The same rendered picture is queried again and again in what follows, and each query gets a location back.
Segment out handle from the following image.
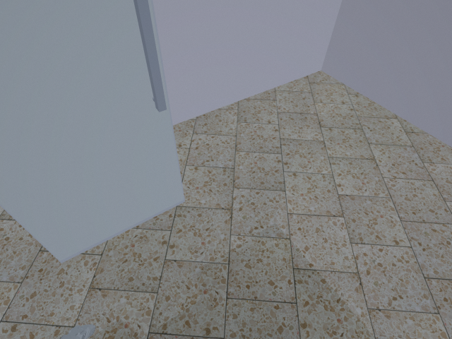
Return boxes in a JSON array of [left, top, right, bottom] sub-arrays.
[[133, 0, 167, 112]]

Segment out fridge door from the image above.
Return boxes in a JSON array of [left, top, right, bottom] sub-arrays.
[[0, 0, 184, 261]]

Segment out robot left hand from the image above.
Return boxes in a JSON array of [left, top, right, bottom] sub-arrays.
[[60, 324, 95, 339]]

